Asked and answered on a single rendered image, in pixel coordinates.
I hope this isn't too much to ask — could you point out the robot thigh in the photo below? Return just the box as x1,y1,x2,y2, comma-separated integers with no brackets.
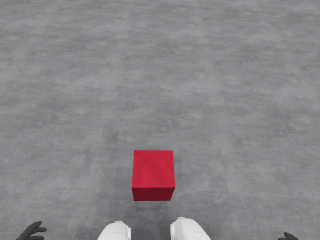
170,218,211,240
97,222,131,240

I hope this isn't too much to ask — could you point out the carton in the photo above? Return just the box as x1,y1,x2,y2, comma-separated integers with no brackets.
132,150,176,201

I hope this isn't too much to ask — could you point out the robot right thigh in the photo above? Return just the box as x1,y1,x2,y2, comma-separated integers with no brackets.
170,218,211,240

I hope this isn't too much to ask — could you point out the robot left thigh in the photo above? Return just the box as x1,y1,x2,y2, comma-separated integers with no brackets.
97,222,131,240

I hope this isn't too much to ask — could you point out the left robot hand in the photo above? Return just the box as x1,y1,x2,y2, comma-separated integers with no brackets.
16,221,47,240

